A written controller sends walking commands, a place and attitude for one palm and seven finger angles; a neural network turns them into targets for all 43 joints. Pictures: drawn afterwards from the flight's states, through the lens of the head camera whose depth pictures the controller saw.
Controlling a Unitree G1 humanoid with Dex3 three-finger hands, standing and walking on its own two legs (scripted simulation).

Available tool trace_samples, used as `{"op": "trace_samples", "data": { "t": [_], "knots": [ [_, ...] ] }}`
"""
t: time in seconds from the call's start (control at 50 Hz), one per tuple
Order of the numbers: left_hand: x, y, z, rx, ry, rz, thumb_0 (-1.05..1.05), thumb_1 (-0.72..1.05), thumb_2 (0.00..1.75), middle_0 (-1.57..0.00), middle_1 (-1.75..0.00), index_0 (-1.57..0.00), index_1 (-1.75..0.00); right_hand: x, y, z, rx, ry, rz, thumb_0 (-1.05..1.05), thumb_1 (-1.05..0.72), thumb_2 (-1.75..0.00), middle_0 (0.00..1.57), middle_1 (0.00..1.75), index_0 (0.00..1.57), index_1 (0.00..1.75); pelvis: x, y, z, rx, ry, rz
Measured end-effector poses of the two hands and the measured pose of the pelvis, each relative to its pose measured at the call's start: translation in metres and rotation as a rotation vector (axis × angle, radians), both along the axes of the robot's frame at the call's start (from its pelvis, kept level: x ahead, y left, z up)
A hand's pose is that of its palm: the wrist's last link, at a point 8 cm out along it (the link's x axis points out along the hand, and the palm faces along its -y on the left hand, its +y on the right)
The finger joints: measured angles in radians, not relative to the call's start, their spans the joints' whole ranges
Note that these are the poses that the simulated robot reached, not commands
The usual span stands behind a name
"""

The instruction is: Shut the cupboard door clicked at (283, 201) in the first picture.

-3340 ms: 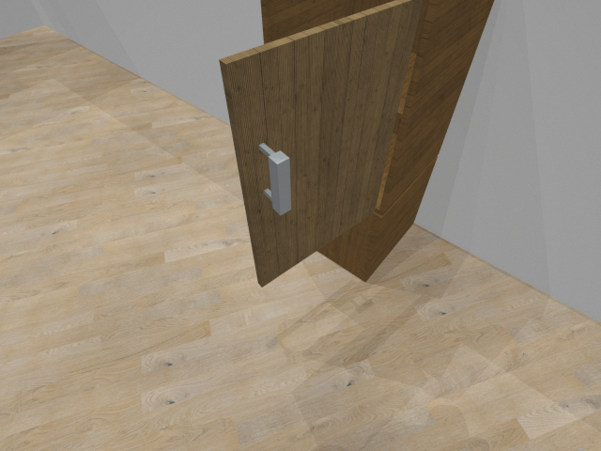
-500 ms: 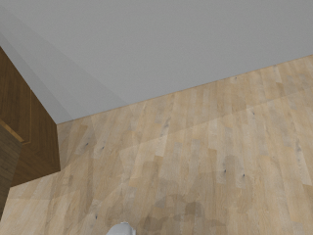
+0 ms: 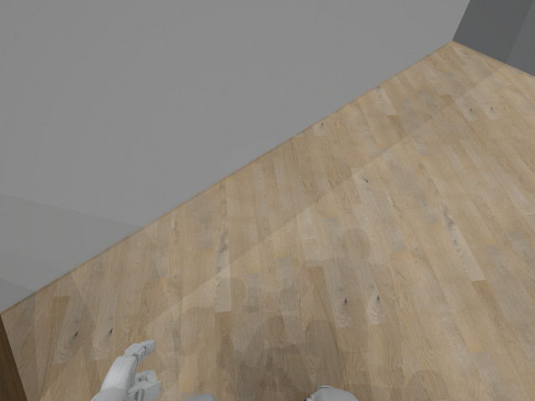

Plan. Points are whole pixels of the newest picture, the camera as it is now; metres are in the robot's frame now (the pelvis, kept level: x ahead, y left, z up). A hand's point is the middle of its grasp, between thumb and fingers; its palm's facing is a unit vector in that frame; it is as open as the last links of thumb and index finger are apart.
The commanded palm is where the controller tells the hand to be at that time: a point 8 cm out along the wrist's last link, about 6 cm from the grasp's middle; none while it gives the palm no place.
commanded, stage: walk to a spot facing it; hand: left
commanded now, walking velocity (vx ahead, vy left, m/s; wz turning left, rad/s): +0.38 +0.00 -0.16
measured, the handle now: out of the picture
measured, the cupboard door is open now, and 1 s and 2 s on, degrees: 78 78 78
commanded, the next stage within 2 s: turn to face it in 0.50 s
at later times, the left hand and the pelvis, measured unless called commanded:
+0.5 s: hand (190, 289) +0.33 +0.16 -0.15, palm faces -0.11 -0.98 -0.18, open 7.3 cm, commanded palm none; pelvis +0.24 -0.02 +0.01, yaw -7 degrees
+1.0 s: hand (214, 223) +0.49 +0.13 -0.16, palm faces +0.10 -0.98 -0.19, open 7.3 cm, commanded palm none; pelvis +0.42 -0.06 +0.01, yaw +3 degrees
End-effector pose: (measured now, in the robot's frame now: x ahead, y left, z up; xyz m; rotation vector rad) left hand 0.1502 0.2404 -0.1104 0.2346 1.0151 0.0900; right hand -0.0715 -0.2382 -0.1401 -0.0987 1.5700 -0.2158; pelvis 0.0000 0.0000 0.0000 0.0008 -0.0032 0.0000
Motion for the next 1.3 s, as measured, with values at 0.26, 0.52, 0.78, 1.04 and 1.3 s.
{"op": "trace_samples", "data": {
  "t": [0.26, 0.52, 0.78, 1.04, 1.3],
  "knots": [
    [0.016, 0.012, -0.030, -0.046, 0.289, 0.074, 0.00, 0.94, 0.90, -0.21, -0.30, -0.20, -0.30, 0.240, 0.005, 0.018, -0.060, -0.384, 0.062, 0.00, -0.91, -0.89, 0.20, 0.30, 0.20, 0.30, 0.129, 0.013, 0.003, -0.021, 0.008, -0.075],
    [0.193, -0.036, -0.009, -0.033, 0.195, -0.039, 0.01, 0.92, 0.90, -0.20, -0.30, -0.20, -0.30, 0.258, -0.006, 0.005, 0.017, -0.131, -0.068, 0.00, -0.92, -0.89, 0.20, 0.30, 0.20, 0.30, 0.247, -0.023, 0.011, 0.011, 0.011, -0.131],
    [0.262, -0.059, -0.022, -0.044, 0.269, 0.066, 0.00, 0.94, 0.90, -0.21, -0.30, -0.20, -0.30, 0.432, -0.045, 0.018, -0.030, -0.212, 0.005, 0.01, -0.92, -0.89, 0.20, 0.30, 0.20, 0.30, 0.362, -0.047, 0.014, -0.010, 0.017, -0.054],
    [0.345, -0.063, -0.014, -0.040, 0.185, 0.197, 0.01, 0.92, 0.90, -0.20, -0.30, -0.20, -0.30, 0.563, -0.061, 0.014, -0.025, -0.272, 0.186, 0.00, -0.92, -0.89, 0.20, 0.30, 0.20, 0.30, 0.425, -0.066, 0.012, -0.021, 0.032, 0.085],
    [0.335, -0.090, 0.002, 0.008, 0.162, 0.357, 0.01, 0.91, 0.90, -0.21, -0.30, -0.20, -0.30, 0.687, -0.105, 0.020, -0.014, -0.312, 0.363, 0.01, -0.91, -0.89, 0.20, 0.30, 0.20, 0.30, 0.470, -0.105, 0.016, 0.040, 0.035, 0.279]
  ]
}}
